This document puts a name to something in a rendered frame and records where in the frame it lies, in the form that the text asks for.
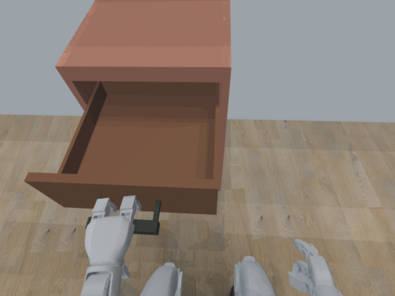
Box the right robot hand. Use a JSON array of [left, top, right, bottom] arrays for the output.
[[288, 239, 336, 296]]

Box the robot left thigh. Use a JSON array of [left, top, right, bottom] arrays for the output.
[[140, 266, 183, 296]]

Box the handle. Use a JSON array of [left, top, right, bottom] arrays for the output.
[[85, 197, 161, 235]]

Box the left robot hand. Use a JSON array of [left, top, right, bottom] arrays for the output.
[[85, 195, 142, 279]]

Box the robot left forearm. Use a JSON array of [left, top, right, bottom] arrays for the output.
[[80, 263, 123, 296]]

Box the cabinet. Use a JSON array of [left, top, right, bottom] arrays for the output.
[[55, 0, 231, 191]]

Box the drawer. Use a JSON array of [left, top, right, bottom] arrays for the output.
[[24, 81, 220, 215]]

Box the robot thigh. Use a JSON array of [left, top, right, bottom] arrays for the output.
[[234, 260, 277, 296], [140, 266, 183, 296]]

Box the robot right thigh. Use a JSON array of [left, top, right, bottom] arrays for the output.
[[234, 260, 277, 296]]

